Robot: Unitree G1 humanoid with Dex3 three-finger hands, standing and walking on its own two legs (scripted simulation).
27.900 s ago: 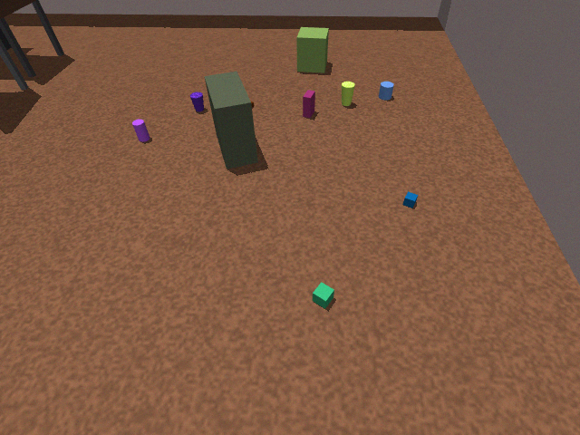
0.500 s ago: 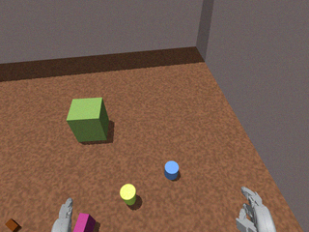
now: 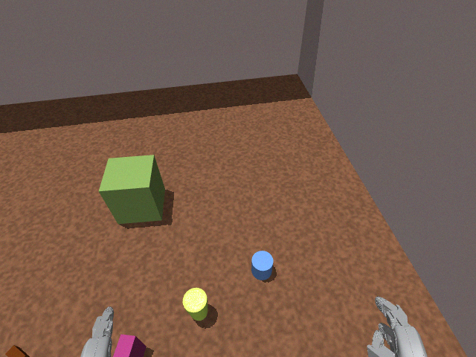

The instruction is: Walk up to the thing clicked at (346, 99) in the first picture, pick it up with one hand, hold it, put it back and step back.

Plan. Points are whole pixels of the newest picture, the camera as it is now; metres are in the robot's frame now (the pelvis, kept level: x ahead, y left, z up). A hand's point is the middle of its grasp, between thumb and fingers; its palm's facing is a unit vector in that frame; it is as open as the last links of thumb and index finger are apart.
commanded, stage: home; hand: left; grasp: from the side
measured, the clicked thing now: (197, 306) +0.45 +0.18 -0.65
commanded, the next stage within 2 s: stand in 0.70 s
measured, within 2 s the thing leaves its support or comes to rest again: neither
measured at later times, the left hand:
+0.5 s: hand out of the picture +0.16 +0.18 -0.05, palm faces +0.11 -0.95 -0.28, open 17.3 cm
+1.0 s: hand out of the picture +0.16 +0.19 -0.05, palm faces +0.11 -0.95 -0.29, open 15.3 cm
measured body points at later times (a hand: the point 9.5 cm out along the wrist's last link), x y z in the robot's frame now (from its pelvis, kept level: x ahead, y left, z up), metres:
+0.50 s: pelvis +0.00 +0.00 +0.00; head +0.02 +0.00 +0.45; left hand +0.15 +0.23 -0.03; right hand +0.16 -0.24 -0.07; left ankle +0.01 +0.14 -0.68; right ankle -0.01 -0.13 -0.68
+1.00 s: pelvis -0.01 +0.00 +0.00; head +0.02 +0.01 +0.45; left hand +0.15 +0.24 -0.03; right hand +0.16 -0.24 -0.07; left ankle +0.01 +0.14 -0.68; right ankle -0.01 -0.13 -0.68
